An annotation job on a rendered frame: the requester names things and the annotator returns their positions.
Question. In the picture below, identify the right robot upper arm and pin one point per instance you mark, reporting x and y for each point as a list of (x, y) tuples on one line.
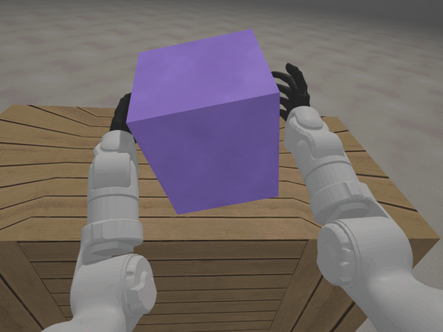
[(371, 260)]

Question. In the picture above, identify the right robot forearm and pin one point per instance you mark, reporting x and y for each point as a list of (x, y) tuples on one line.
[(333, 186)]

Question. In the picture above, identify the left robot hand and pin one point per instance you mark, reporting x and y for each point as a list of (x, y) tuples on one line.
[(120, 115)]

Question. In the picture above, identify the left robot forearm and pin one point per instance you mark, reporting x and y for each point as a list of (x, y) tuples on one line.
[(113, 227)]

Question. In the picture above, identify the right robot hand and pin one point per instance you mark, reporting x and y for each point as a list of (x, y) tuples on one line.
[(296, 92)]

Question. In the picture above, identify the pedestal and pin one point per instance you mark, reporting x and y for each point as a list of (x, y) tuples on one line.
[(247, 267)]

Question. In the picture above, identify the left robot upper arm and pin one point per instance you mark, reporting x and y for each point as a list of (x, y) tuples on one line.
[(110, 295)]

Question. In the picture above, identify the carton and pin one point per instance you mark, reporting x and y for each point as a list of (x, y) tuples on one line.
[(206, 115)]

